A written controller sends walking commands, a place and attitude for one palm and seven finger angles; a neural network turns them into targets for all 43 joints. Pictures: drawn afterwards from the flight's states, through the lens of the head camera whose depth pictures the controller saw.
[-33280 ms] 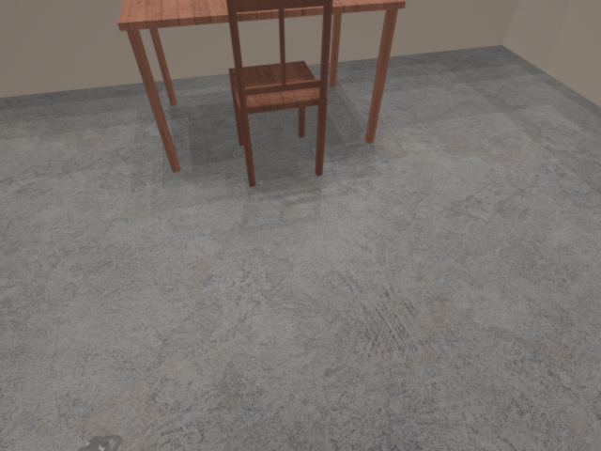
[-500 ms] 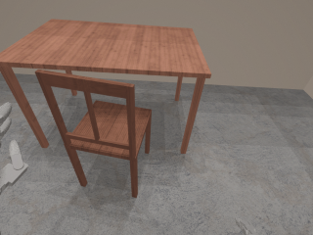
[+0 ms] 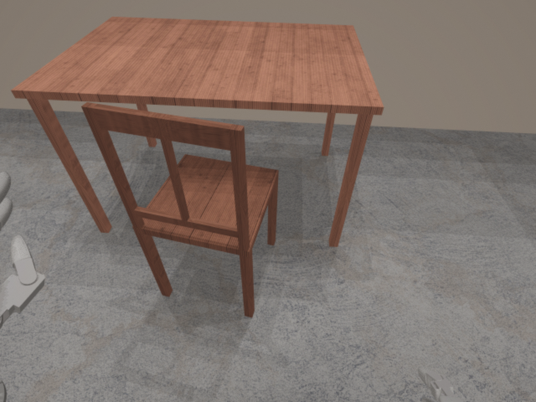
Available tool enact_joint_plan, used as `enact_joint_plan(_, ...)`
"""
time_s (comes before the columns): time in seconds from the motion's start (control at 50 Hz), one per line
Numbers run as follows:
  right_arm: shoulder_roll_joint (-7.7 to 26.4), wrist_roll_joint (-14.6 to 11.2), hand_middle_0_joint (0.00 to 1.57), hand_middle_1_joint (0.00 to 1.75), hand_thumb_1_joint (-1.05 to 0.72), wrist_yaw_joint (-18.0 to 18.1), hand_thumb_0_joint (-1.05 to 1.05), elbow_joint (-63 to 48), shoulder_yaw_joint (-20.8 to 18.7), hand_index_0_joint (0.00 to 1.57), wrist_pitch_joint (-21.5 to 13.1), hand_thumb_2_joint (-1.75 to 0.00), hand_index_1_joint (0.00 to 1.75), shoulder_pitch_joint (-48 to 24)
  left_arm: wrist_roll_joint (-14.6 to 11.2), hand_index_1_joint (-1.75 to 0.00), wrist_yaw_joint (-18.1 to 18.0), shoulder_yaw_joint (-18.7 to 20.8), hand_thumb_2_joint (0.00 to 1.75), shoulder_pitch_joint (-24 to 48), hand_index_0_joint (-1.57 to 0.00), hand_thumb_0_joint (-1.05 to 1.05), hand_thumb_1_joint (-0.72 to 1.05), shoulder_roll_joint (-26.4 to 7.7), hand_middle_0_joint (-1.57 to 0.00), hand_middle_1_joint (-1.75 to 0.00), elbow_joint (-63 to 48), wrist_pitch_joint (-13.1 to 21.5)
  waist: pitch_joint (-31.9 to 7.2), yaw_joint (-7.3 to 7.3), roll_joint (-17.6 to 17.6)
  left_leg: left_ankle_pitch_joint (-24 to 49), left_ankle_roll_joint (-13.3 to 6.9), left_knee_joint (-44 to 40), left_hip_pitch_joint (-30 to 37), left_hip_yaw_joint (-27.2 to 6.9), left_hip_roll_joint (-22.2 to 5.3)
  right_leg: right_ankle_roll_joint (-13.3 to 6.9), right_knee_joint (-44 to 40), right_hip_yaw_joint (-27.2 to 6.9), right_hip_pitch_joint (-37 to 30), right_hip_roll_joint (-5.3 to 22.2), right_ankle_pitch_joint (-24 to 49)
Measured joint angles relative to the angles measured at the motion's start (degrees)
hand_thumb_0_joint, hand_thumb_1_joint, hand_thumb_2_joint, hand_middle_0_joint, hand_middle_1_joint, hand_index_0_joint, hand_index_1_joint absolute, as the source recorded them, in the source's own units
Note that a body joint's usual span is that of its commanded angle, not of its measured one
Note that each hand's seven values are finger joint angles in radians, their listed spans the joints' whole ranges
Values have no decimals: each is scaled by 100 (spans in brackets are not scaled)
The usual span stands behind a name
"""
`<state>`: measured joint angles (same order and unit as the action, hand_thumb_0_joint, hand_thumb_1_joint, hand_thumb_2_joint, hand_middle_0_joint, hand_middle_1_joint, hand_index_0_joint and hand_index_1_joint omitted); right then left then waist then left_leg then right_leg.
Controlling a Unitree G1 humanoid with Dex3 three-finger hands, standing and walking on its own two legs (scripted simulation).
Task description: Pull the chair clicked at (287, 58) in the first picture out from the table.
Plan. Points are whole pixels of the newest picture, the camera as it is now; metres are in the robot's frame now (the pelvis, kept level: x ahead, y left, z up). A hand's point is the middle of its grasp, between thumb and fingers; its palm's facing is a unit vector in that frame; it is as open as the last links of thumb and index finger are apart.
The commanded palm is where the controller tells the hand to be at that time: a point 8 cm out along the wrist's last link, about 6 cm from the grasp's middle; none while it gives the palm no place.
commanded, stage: stop stepping back and stand still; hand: left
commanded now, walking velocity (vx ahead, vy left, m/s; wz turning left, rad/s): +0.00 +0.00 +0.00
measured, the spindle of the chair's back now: (176, 182) +0.65 +0.29 -0.10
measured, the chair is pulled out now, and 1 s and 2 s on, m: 0.13 0.13 0.13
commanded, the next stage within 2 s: let the arm hang, fingers relaxed in 0.96 s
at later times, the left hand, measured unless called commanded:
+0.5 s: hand (45, 252) +0.24 +0.28 +0.17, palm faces +0.41 -0.81 -0.43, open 7.4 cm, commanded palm +0.18 +0.32 +0.18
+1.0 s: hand (22, 257) +0.23 +0.30 +0.17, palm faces +0.41 -0.81 -0.42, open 7.4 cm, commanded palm +0.17 +0.34 +0.18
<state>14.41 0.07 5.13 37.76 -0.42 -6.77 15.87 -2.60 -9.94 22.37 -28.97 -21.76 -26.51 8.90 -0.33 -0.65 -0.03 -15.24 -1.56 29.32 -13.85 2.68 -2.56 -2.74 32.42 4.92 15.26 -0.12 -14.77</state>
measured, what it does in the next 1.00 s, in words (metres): shifts its weight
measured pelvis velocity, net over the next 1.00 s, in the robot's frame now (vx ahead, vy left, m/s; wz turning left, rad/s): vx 0.02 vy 0.05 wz -0.03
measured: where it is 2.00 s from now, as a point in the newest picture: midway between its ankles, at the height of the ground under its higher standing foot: outside the picture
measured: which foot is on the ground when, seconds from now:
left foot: down 0.00-1.00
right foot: down 0.00-1.00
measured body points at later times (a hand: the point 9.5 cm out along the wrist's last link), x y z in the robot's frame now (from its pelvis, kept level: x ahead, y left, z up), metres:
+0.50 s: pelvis +0.03 +0.02 +0.01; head +0.03 +0.03 +0.46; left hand +0.21 +0.32 +0.19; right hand +0.20 -0.21 -0.07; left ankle +0.03 +0.14 -0.73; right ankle +0.03 -0.09 -0.73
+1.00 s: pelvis +0.02 +0.05 +0.01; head +0.02 +0.05 +0.46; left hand +0.20 +0.34 +0.19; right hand +0.18 -0.19 -0.07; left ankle +0.03 +0.14 -0.73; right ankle +0.03 -0.09 -0.73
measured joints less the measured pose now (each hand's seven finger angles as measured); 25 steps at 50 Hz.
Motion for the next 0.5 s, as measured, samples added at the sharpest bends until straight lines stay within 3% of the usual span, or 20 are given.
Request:
enact_joint_plan(0.06,-52,-59,20,30,-90,-10,2,74,-27,21,19,-90,30,-172,19,-30,4,37,90,42,-21,2,89,-28,-21,-30,82,-15,116,-11,43,146,206,213,5,57,-7,48,133,-65,-39,14,-117)
enact_joint_plan(0.16,-168,-58,20,30,-90,-114,2,5,37,20,-103,-90,30,-245,23,-30,43,3,90,-72,-21,2,89,11,-21,-30,0,-45,108,45,-57,-39,191,269,-31,-8,-81,-6,-132,-33,-150,-92,-46)
enact_joint_plan(0.22,-232,-55,20,30,-90,-164,2,-3,68,20,-102,-90,30,-316,-10,-30,66,-33,90,-105,-21,2,89,-20,-21,-30,-138,-19,170,55,-17,-23,287,188,51,0,-66,20,-202,-47,-224,-77,-50)
enact_joint_plan(0.5,-279,-67,21,30,-90,-132,2,-246,145,21,49,-90,30,-541,-84,-30,101,-25,90,-162,-21,2,89,-65,-21,-30,-78,-125,152,-30,-6,53,142,-194,244,173,12,210,-718,-214,-429,-24,173)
